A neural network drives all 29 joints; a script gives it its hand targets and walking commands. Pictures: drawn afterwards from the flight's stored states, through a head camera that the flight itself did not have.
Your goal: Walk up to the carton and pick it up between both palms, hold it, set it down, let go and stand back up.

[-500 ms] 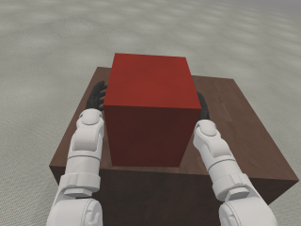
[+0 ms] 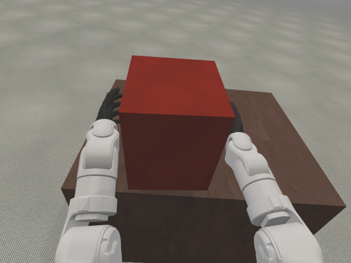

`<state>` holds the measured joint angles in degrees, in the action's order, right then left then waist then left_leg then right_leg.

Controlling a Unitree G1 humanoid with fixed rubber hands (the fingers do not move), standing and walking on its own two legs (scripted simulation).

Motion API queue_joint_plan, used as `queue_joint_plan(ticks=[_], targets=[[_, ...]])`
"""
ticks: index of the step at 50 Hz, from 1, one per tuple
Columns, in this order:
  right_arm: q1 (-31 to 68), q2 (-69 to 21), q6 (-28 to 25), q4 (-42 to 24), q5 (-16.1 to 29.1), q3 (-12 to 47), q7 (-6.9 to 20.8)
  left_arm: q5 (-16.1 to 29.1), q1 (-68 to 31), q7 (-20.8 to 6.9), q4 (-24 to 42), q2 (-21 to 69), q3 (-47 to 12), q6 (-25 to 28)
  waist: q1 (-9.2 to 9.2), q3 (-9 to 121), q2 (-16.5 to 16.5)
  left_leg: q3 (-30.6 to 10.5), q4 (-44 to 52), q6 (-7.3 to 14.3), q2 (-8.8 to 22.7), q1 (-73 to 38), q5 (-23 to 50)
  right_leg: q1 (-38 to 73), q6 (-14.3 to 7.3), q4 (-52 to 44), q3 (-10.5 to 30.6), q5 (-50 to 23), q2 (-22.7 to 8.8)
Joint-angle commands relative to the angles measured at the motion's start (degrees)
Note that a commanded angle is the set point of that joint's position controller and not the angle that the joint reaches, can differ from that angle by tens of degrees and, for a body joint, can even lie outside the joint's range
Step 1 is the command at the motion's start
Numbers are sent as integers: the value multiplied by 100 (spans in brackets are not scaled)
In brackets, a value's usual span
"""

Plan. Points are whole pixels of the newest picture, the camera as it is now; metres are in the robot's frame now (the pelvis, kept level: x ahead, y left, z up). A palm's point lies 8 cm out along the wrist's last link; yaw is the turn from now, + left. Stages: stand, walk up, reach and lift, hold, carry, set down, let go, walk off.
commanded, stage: reach and lift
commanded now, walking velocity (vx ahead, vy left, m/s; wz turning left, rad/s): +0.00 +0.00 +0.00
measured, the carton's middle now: (171, 125) +0.41 +0.00 +0.15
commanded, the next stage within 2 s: hold in 0.78 s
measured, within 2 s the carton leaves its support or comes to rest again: neither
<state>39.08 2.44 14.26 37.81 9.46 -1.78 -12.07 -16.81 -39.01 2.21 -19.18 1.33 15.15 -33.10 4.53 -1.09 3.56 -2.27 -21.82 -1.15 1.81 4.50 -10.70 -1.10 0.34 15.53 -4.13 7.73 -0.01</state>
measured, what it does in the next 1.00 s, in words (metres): stands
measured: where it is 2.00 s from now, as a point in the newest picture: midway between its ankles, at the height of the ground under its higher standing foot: outside the picture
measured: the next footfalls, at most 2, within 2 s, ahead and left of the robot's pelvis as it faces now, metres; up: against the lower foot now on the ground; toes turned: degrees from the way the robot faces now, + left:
none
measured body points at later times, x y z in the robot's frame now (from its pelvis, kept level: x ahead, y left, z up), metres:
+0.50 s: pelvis +0.00 +0.00 +0.00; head -0.03 +0.03 +0.45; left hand +0.40 +0.14 +0.19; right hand +0.39 -0.15 +0.18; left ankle +0.02 +0.13 -0.75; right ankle +0.02 -0.12 -0.75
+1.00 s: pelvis +0.01 +0.00 +0.00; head -0.04 +0.03 +0.44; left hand +0.39 +0.15 +0.21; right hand +0.38 -0.14 +0.19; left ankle +0.02 +0.13 -0.75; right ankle +0.02 -0.12 -0.75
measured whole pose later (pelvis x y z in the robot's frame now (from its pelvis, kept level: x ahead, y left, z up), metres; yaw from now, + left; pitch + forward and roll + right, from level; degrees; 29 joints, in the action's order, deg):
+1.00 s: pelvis +0.01 +0.00 +0.00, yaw +0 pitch -9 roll -2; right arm 39.5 4.1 22.6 30.1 14.8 2.3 -14.2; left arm -19.1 -37.9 0.6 -6.7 2.5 16.1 -44.6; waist 4.8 -1.9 2.5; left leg -1.7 -22.6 -1.0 2.0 0.7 -12.7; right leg 2.8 0.5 15.6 -3.5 9.1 0.2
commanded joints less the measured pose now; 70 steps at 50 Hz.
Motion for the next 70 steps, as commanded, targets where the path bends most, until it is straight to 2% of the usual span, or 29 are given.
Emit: queue_joint_plan(ticks=[1,4,6,7,9,10,11,15,18,21,24,25,28,29,32,36,37,39,42,45,46,50,54,58,61,64,65,68,70], targets=[[5156,-3515,-473,-2180,418,1851,636,851,-3787,-856,702,3873,-2842,248,113,2600,-617,180,186,-148,-372,-764,1445,439,156,-91,-67,-710,385],[5257,-3583,-437,-2171,396,1843,658,907,-3886,-815,620,3776,-2817,222,86,2612,-520,198,230,-44,-391,-653,1226,421,175,-98,-25,-662,347],[5292,-3578,-365,-1957,351,1773,648,826,-3877,-845,287,3715,-2582,190,37,2317,-427,212,327,38,-408,-509,898,411,203,-171,20,-459,298],[5447,-3605,-385,-2107,332,1779,646,834,-3810,-870,165,3761,-2554,168,-17,2429,-392,223,358,77,-404,-464,771,428,217,-156,24,-458,295],[5430,-3715,-402,-2245,421,1826,628,955,-4053,-827,576,3878,-2802,244,99,2917,-607,203,217,-48,-408,-657,1248,549,221,-47,6,-859,343],[5526,-3748,-425,-2553,466,1964,596,1017,-3961,-813,642,3941,-2883,259,101,3077,-545,189,96,-60,-430,-738,1494,649,231,-28,11,-1131,362],[5345,-3692,-343,-2453,499,2041,546,986,-3765,-811,616,3878,-2834,227,137,2883,-523,153,64,-70,-430,-767,1718,704,246,-5,20,-1404,373],[5314,-3639,-183,-2030,498,1895,585,868,-4036,-825,527,3717,-2628,115,67,2402,-457,184,294,0,-402,-545,1117,417,233,-104,9,-633,337],[5539,-3690,-221,-2442,667,2080,571,948,-4060,-793,781,3783,-2742,82,3,2945,-444,181,115,-15,-415,-790,1576,583,222,-45,14,-1023,385],[5557,-3727,-155,-2585,706,2134,478,929,-3879,-864,680,3730,-2652,-21,4,2920,-374,205,130,49,-469,-651,1451,773,304,-17,54,-1286,345],[5335,-3690,-23,-2311,712,2050,456,904,-4095,-902,896,3670,-2694,-42,132,2714,-512,196,157,-43,-457,-719,1466,686,288,-41,41,-1125,356],[5393,-3675,-38,-2458,699,2028,456,930,-4057,-897,890,3714,-2741,-60,151,2742,-477,196,124,-55,-458,-730,1492,666,286,-39,24,-1122,378],[5074,-3618,32,-2354,777,2073,419,870,-3939,-907,1145,3703,-2797,-122,225,2613,-617,154,50,-142,-429,-891,1972,769,275,28,-6,-1494,404],[5012,-3553,75,-2332,805,2104,402,862,-3885,-934,1126,3615,-2736,-167,236,2581,-532,161,52,-133,-446,-911,1951,812,294,3,6,-1529,401],[5209,-3505,91,-2427,835,2062,422,766,-3799,-973,987,3617,-2632,-269,117,2329,-558,193,124,-109,-415,-814,1881,715,255,-45,-3,-1247,399],[5307,-3477,51,-3177,1102,2389,379,978,-3669,-920,1639,3783,-3085,-372,179,2944,-758,126,-185,-261,-385,-1204,2829,843,199,37,-38,-1835,501],[5326,-3416,99,-3148,1083,2390,373,977,-3690,-901,1630,3718,-3027,-389,159,2832,-647,131,-151,-260,-367,-1151,2744,777,187,13,-52,-1647,523],[5168,-3467,171,-3278,1164,2518,343,989,-3573,-876,1925,3707,-3068,-459,144,2929,-542,105,-181,-238,-364,-1244,2923,877,187,57,-39,-1836,535],[4853,-3353,328,-3029,1142,2461,320,806,-3392,-917,1868,3524,-2916,-636,133,2439,-568,168,-54,-201,-379,-1149,2653,834,178,4,-8,-1612,497],[5116,-3397,352,-3278,1157,2427,324,877,-3568,-965,2007,3544,-2983,-741,140,2480,-578,201,-3,-181,-382,-1006,2441,913,155,-21,-12,-1464,490],[5022,-3332,407,-3082,1132,2375,325,809,-3562,-974,1905,3480,-2931,-773,145,2318,-666,214,36,-204,-373,-994,2335,865,161,-27,-6,-1335,472],[5258,-3388,439,-2784,954,2067,403,754,-3773,-1033,1561,3585,-2780,-819,111,2023,-609,251,247,-141,-323,-753,1724,674,108,-111,-21,-673,444],[5510,-3560,374,-2990,950,2119,404,927,-4046,-1025,1610,3645,-2916,-700,150,2604,-621,251,142,-120,-382,-875,1770,753,153,-58,5,-933,412],[5480,-3518,439,-2574,873,2062,388,722,-3881,-1076,1131,3479,-2518,-732,13,2211,-484,297,257,-30,-390,-674,1560,779,200,-77,11,-914,401],[5580,-3534,418,-2428,859,1950,416,754,-4133,-1106,1125,3483,-2494,-708,47,2239,-525,305,285,-52,-390,-632,1485,740,172,-95,-11,-695,397],[5631,-3672,362,-2968,1070,2285,325,904,-4006,-1083,1430,3554,-2692,-647,105,2847,-530,265,0,-73,-466,-904,2159,1033,245,22,40,-1572,412],[5488,-3610,403,-2885,1082,2272,279,858,-3956,-1095,1438,3518,-2673,-651,171,2752,-556,255,3,-107,-471,-929,2199,1063,265,30,26,-1683,413],[5379,-3517,488,-2431,914,1994,300,637,-3962,-1187,1075,3385,-2354,-713,79,2018,-514,311,330,-22,-441,-628,1386,765,216,-136,-19,-706,371],[5513,-3565,427,-2491,917,1993,357,686,-4074,-1175,1112,3431,-2437,-710,42,2207,-593,330,313,-34,-429,-614,1433,796,177,-122,-23,-656,383]])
